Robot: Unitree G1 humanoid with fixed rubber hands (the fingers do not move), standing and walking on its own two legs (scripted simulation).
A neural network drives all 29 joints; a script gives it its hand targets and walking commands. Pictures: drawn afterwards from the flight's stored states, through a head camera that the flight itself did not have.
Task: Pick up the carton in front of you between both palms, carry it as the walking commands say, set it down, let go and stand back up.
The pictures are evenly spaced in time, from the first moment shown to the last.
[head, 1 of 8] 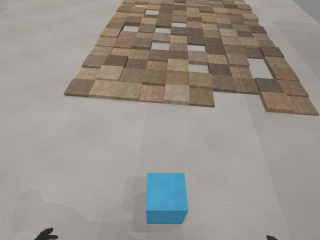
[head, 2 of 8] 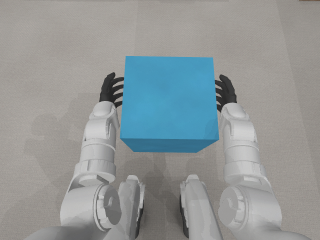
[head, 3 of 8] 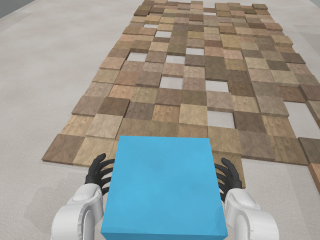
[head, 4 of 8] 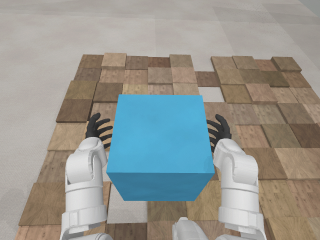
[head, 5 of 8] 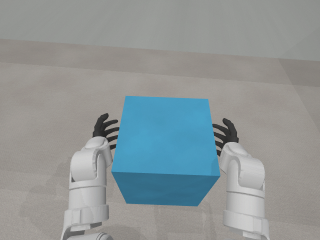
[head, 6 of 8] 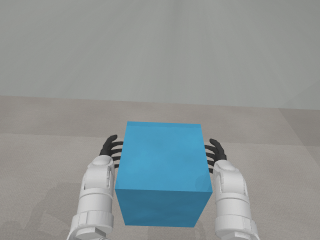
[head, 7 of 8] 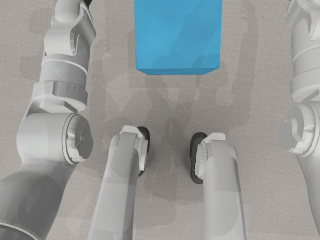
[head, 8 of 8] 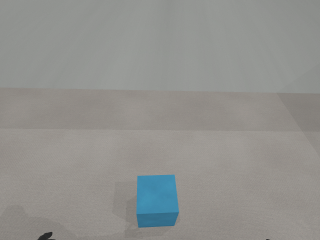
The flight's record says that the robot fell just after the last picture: no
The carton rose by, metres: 0.78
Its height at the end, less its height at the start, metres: +0.00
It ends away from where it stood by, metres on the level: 6.49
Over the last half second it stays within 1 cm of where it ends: yes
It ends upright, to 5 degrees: yes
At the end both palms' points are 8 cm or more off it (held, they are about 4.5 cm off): yes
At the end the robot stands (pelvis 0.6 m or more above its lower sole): yes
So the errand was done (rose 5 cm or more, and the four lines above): yes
